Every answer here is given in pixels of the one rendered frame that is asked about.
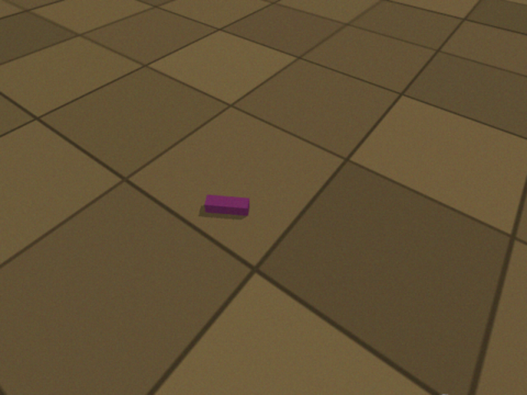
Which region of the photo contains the carton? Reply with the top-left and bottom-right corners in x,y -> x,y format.
204,195 -> 250,216

